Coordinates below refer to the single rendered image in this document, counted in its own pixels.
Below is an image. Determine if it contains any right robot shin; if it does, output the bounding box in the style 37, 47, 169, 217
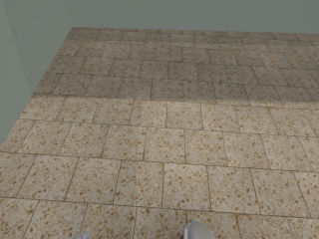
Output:
190, 220, 201, 224

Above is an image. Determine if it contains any robot right thigh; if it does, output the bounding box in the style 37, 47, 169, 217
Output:
182, 223, 216, 239

